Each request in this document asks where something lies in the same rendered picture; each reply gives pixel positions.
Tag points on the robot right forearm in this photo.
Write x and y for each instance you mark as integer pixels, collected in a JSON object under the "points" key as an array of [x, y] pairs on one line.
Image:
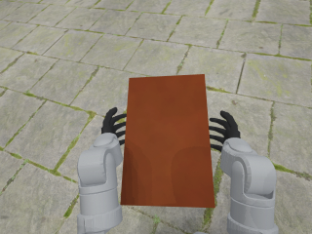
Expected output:
{"points": [[253, 181]]}

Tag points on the robot left hand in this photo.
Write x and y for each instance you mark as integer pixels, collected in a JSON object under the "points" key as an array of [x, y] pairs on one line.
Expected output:
{"points": [[109, 121]]}

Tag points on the robot left forearm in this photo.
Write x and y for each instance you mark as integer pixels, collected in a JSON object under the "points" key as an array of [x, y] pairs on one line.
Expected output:
{"points": [[97, 185]]}

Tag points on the carton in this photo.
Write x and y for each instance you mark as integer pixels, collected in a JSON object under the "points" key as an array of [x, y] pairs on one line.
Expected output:
{"points": [[167, 151]]}

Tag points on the robot right hand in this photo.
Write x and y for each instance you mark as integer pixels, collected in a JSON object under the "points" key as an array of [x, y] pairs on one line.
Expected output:
{"points": [[230, 131]]}

